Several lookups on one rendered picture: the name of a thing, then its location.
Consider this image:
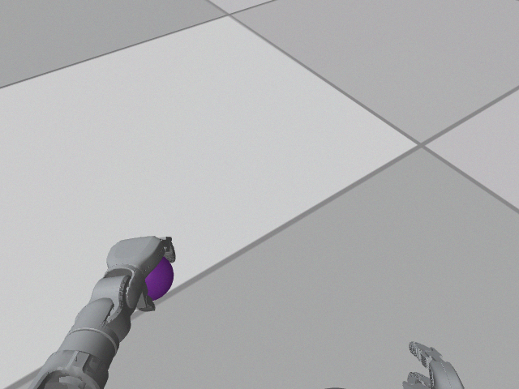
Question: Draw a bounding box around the left robot hand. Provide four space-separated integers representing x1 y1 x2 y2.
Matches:
106 236 176 312

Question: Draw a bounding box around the right robot hand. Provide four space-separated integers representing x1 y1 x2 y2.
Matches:
402 342 465 389

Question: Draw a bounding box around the left robot arm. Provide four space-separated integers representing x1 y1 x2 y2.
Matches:
28 264 145 389

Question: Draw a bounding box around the ball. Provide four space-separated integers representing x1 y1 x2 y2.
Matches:
145 256 174 301

